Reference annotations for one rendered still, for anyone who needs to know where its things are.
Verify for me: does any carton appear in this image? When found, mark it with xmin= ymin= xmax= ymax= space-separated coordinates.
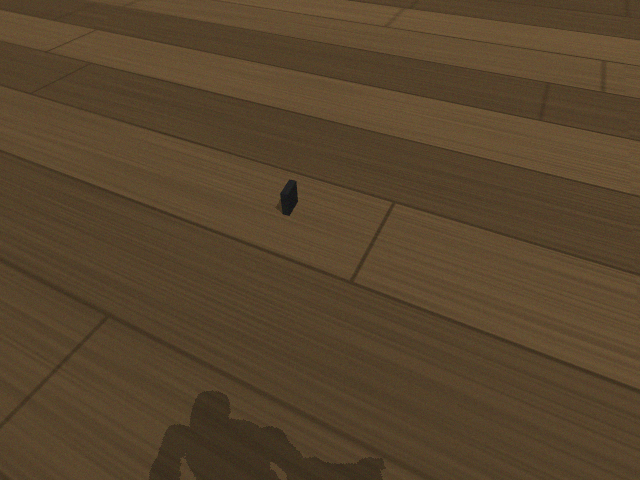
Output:
xmin=280 ymin=179 xmax=298 ymax=216

